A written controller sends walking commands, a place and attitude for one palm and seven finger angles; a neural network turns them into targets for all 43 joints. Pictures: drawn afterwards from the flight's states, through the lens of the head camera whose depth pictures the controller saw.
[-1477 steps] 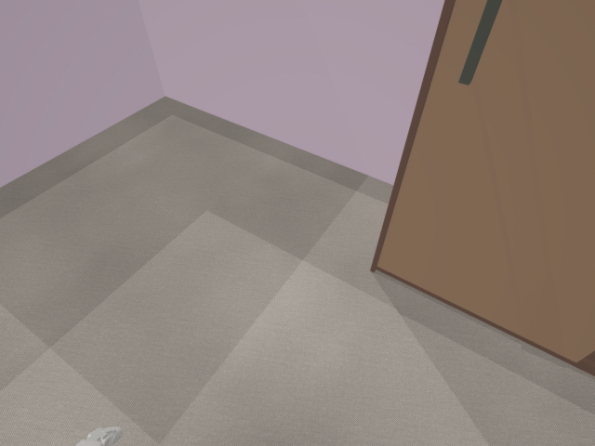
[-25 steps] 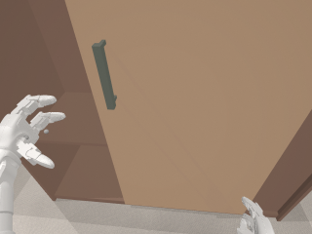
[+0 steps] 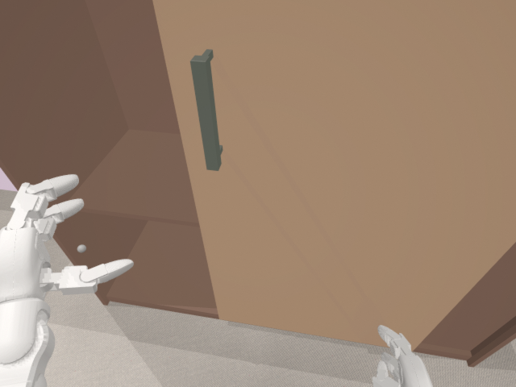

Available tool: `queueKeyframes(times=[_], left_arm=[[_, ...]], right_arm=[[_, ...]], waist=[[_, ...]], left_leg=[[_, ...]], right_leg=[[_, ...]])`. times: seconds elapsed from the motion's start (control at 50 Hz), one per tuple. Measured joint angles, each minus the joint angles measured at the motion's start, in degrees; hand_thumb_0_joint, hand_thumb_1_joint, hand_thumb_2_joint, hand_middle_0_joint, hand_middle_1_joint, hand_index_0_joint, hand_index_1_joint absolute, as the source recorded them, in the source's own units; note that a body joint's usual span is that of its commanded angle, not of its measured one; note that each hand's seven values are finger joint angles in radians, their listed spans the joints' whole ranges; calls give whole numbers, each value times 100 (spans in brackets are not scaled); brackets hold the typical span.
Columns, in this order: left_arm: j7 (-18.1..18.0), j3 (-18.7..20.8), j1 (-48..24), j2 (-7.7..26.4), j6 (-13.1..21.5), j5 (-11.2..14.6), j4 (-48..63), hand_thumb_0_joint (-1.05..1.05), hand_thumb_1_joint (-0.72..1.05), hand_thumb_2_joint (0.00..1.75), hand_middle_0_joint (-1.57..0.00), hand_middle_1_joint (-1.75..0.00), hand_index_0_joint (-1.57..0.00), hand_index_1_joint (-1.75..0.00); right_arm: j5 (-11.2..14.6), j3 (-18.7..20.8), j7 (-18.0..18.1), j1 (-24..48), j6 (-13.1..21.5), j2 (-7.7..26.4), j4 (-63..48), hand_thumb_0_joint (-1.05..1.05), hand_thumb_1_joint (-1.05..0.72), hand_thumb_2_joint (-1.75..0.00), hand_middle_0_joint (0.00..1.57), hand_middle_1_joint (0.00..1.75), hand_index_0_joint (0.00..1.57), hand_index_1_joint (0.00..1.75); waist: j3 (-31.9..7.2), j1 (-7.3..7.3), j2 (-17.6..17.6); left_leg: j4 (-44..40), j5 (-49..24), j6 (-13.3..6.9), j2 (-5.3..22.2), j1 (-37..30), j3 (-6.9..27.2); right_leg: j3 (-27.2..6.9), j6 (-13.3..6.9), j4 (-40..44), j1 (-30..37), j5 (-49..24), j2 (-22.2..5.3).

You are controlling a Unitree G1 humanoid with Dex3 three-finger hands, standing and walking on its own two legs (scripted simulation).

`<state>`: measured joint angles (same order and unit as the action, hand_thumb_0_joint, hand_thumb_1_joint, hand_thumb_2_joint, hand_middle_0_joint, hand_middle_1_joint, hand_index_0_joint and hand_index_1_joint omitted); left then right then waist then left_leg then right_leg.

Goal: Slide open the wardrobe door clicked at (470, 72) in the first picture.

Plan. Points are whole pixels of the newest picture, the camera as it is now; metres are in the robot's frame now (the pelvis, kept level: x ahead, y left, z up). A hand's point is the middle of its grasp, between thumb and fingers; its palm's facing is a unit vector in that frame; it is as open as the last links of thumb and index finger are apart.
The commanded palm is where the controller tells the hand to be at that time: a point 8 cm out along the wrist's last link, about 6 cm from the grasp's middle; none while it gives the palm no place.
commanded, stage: draw the hand back to the body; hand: left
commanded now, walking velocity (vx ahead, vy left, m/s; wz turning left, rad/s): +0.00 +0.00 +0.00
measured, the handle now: (211, 113) +0.49 +0.16 +0.20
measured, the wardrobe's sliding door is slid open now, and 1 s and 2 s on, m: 0.49 0.49 0.49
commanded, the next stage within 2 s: step back with the hand held close in 0.76 s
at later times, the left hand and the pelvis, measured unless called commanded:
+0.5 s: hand (78, 264) +0.20 +0.26 +0.16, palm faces +0.47 -0.81 -0.35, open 7.9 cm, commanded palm +0.15 +0.29 +0.17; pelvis +0.01 -0.01 +0.00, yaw +0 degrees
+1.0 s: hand (86, 245) +0.22 +0.25 +0.17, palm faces +0.46 -0.80 -0.39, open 7.5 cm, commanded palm +0.16 +0.28 +0.17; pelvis +0.01 -0.02 +0.00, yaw -1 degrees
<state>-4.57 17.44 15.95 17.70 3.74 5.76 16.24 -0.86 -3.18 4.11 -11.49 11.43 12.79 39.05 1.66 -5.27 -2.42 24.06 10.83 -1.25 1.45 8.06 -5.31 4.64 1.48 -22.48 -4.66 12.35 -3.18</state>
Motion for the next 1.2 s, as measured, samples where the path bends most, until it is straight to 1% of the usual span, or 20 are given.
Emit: queueKeyframes(times=[0.04, 0.1, 0.18, 0.26, 0.42, 0.54, 0.68, 0.8, 0.92, 0.98, 1.04, 1.12, 1.2], left_arm=[[-62, -39, 93, 28, 44, -49, 90, -1, -3, 45, -24, -84, -23, -84], [-102, 16, 161, 106, 97, -90, 124, -1, 8, 50, -24, -78, -23, -78], [-111, 133, 219, 153, 124, -97, 71, 0, 22, 57, -23, -70, -23, -69], [-85, 174, 472, 144, 111, -90, 160, 0, 36, 64, -23, -61, -22, -61], [-70, 165, 1048, 155, 135, -98, 538, 0, 65, 78, -22, -44, -21, -44], [-130, 189, 940, 112, 109, -114, 435, 1, 80, 85, -21, -35, -21, -35], [-146, 125, 859, 73, 102, -128, 414, 1, 87, 89, -21, -31, -21, -31], [-97, 137, 881, 118, 136, -110, 433, 1, 88, 89, -21, -31, -21, -30], [-81, 203, 807, 140, 141, -132, 382, 1, 89, 90, -21, -30, -21, -30], [-119, 385, 799, 201, 331, -194, 462, 1, 89, 90, -21, -30, -21, -30], [-146, 439, 840, 256, 441, -238, 602, 1, 89, 90, -21, -30, -21, -30], [-135, 368, 1074, 325, 471, -252, 806, 1, 89, 90, -21, -30, -20, -30], [-124, 405, 1349, 525, 486, -246, 1035, 1, 89, 90, -21, -30, -21, -30]], right_arm=[[-16, 13, 13, -23, -59, -10, 59, 2, -90, -90, 20, 30, 20, 30], [-14, 39, 19, -13, -162, -34, 89, 2, -90, -90, 20, 30, 20, 30], [-7, 87, 5, 38, -272, -26, 20, 2, -90, -90, 20, 30, 20, 30], [-12, 149, -25, 54, -340, 5, -85, 2, -90, -90, 20, 30, 20, 30], [-23, 239, -8, 8, -373, 55, -151, 2, -90, -90, 20, 30, 20, 30], [-19, 240, 56, 52, -362, 53, -120, 2, -90, -90, 20, 30, 20, 30], [-49, 206, 67, 77, -307, -5, -86, 2, -90, -90, 20, 30, 20, 30], [-44, 194, 58, 68, -324, -30, -86, 2, -90, -90, 20, 30, 20, 30], [-26, 196, 56, 42, -367, 4, -123, 2, -90, -90, 20, 30, 20, 30], [-25, 175, 31, 113, -512, 49, -218, 2, -90, -90, 20, 30, 20, 30], [-19, 223, 26, 203, -651, 78, -367, 2, -90, -90, 20, 30, 20, 30], [12, 295, 41, 267, -798, 105, -598, 2, -90, -90, 20, 30, 20, 30], [45, 330, 69, 255, -928, 54, -775, 2, -90, -90, 20, 30, 20, 30]], waist=[[-34, 7, 4], [-63, 37, 24], [-36, 96, 26], [-29, 129, 20], [-74, 85, 2], [-15, 25, -35], [-22, 44, -62], [-32, 79, -76], [-14, 78, -71], [-92, 154, -75], [-71, 228, -40], [-23, 346, 21], [13, 445, 138]], left_leg=[[-28, 13, -6, -15, -59, 2], [-60, 35, 3, -11, -150, -12], [-96, 49, 23, 7, -233, -42], [-125, 53, 41, 34, -260, -72], [-106, 93, 84, 92, -274, -37], [-113, 72, 111, 116, -274, 22], [-163, 47, 132, 127, -299, 24], [-181, 60, 147, 141, -347, 9], [-160, 60, 153, 164, -275, 12], [48, 121, 140, 223, 75, 24], [152, 121, 116, 224, 344, -28], [190, 78, 35, 157, 560, -150], [272, 48, -38, 106, 727, -233]], right_leg=[[3, 13, 24, 59, 16, -13], [-10, 14, 57, 142, 33, -7], [-42, 3, 79, 202, 42, 12], [-73, -10, 107, 213, 37, 41], [-41, -46, 163, 270, 54, 102], [15, -75, 198, 304, 41, 131], [16, -97, 208, 309, 42, 146], [-1, -106, 218, 345, 54, 161], [0, -114, 237, 292, 38, 184], [2, -107, 201, 16, -1, 231], [-55, -77, 95, -279, -33, 219], [-179, -5, -85, -604, -48, 137], [-266, 55, -251, -836, -67, 74]])
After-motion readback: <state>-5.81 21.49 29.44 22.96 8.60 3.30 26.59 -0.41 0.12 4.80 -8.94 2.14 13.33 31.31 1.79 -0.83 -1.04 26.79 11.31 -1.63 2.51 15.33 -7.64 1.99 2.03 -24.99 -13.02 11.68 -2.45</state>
